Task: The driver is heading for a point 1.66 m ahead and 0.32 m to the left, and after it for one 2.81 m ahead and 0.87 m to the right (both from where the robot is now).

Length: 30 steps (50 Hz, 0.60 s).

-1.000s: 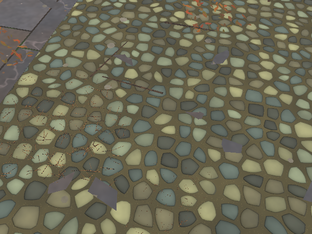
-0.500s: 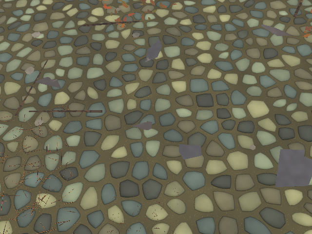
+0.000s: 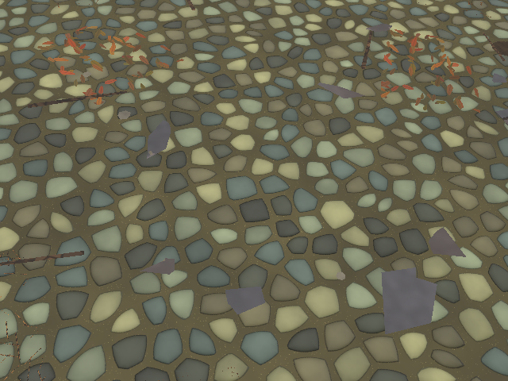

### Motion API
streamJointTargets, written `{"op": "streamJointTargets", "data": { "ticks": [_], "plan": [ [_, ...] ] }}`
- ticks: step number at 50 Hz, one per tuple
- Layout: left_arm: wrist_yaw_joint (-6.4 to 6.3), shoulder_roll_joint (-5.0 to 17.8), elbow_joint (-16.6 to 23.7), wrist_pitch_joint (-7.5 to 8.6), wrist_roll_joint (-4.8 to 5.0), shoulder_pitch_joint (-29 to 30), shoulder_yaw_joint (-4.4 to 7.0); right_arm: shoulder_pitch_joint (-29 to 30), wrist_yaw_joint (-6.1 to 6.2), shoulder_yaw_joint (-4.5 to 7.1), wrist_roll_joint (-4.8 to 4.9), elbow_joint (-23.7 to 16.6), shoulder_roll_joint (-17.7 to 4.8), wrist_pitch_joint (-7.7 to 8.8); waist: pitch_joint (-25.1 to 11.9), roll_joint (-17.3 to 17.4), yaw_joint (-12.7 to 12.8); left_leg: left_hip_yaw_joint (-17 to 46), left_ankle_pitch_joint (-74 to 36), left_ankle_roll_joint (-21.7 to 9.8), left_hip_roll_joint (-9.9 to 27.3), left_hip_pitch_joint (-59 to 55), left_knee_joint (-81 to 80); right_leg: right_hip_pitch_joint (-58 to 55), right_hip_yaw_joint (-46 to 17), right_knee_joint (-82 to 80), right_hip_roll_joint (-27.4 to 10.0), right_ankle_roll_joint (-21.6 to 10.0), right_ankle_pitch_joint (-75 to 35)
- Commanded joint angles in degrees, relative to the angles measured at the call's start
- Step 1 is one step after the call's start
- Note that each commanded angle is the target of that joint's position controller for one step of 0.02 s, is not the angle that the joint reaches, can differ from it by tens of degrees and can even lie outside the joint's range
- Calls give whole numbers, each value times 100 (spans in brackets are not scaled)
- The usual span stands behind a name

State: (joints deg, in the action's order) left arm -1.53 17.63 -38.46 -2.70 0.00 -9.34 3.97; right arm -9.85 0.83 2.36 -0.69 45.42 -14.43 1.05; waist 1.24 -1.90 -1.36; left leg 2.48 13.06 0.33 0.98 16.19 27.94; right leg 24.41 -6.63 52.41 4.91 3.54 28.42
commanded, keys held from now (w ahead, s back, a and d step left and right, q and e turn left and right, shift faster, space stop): no key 1.00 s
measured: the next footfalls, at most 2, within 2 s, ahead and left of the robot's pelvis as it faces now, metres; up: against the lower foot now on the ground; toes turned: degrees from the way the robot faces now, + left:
right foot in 0.12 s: +0.03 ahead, -0.14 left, +0.00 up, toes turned +3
right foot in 1.90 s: +0.42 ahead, -0.13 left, +0.00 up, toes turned -2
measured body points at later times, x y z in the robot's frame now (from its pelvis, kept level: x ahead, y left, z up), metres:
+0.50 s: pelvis +0.00 -0.03 +0.00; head +0.01 -0.03 +0.45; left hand +0.11 +0.22 -0.13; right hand +0.09 -0.30 -0.14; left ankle +0.02 +0.13 -0.74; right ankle -0.01 -0.15 -0.74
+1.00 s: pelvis +0.00 -0.02 +0.00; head +0.01 -0.02 +0.45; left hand +0.06 +0.23 -0.15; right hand +0.04 -0.29 -0.15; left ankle +0.02 +0.13 -0.74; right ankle -0.01 -0.15 -0.74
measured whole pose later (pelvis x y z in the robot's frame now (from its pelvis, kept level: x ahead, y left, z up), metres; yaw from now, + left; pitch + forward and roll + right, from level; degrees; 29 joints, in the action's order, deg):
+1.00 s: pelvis +0.00 -0.02 +0.00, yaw +0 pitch -2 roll +0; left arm -1.7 12.7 -57.5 0.1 -0.1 -13.7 1.0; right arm -11.7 2.7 1.9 -0.1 62.2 -13.3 -0.5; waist 2.4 0.3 -0.7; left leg 2.9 14.0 3.0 2.1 12.2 27.9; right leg 9.3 -3.0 28.2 1.1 0.0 17.1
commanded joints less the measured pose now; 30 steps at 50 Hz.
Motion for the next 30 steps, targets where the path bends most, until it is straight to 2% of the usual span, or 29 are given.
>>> {"op": "streamJointTargets", "data": {
  "ticks": [1, 3, 4, 5, 6, 7, 8, 9, 10, 12, 17, 23, 30],
  "plan": [
    [15, 71, 249, 37, 20, -86, 10, 412, 12, 180, 36, -318, -798, -24, -543, 1210, 156, 790, -2806, -1001, 962, -707, -540, -292, 323, -790, -344, 175, -160],
    [36, 99, 204, 50, 73, -3, 15, 194, 6, 188, 48, -223, -858, -86, -637, 1378, 32, 837, -2821, -1051, 975, -885, -439, -714, 478, -1780, -363, 142, -655],
    [44, 129, 111, 52, 81, -134, 32, 210, -3, 176, 89, -198, -863, -99, -628, 1346, 124, 813, -2620, -996, 927, -845, -374, -1053, 573, -2552, -336, 65, -1270],
    [50, 194, 42, 51, 51, -178, 44, 93, -15, 157, 122, -144, -828, -81, -576, 1248, 138, 814, -2282, -855, 866, -720, -388, -1422, 557, -3209, -340, -51, -1922],
    [31, 387, 73, 46, -11, -138, 66, -63, -36, 127, 98, -92, -782, -20, -622, 1016, 71, 831, -1736, -587, 824, -430, -425, -1887, 237, -3278, -583, -205, -2426],
    [-17, 735, 119, 31, -68, -177, 123, -130, -90, 90, -35, -101, -718, 67, -751, 354, -70, 540, -1183, -312, 565, -75, -166, -2302, -209, -2916, -1094, -416, -3641],
    [17, 695, -27, 30, -88, -89, 123, -274, -113, 48, -46, -39, -521, 121, -787, -469, -258, 96, -353, -29, 191, -314, -337, -1801, -198, -2733, -1100, -693, -2880],
    [80, 391, 33, 65, -98, 0, 67, 87, -104, 67, -72, 4, -720, 120, -555, -223, 5, 10, -272, 157, 134, -472, -207, -1447, -192, -2859, -954, -721, -2204],
    [94, 287, -45, 106, -140, -35, 26, 261, -90, 85, -48, 4, -735, 101, -419, -132, 44, -14, -340, 186, 127, -490, -168, -1277, -186, -2940, -918, -657, -1936],
    [91, 364, -120, 199, -116, -40, 25, 249, -22, 80, -17, 68, -697, 21, -173, -175, 37, 9, -540, 149, 140, -477, -134, -1085, -137, -2966, -849, -557, -1986],
    [40, 272, -334, 284, -85, -193, -31, 137, 45, 92, 7, 336, -645, -29, -45, -121, 28, 11, -571, 172, 139, -553, -177, -997, -108, -2973, -797, -509, -1929],
    [25, 237, -599, 326, -65, -271, -60, 75, 89, 116, 24, 672, -660, -60, -21, 67, 40, 9, -641, 231, 139, -612, -246, -1065, -57, -2985, -744, -517, -1974],
    [17, 189, -953, 341, -45, -341, -90, -20, 140, 122, 42, 1017, -672, -77, -37, 136, 46, -10, -710, 230, 132, -647, -289, -1159, 56, -2988, -664, -509, -2095]
  ]
}}
Keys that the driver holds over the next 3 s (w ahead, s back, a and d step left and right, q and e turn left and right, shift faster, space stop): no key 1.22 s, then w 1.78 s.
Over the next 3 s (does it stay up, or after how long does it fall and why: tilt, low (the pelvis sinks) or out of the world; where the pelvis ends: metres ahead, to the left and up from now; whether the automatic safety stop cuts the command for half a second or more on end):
stays up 0.89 -0.02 -0.02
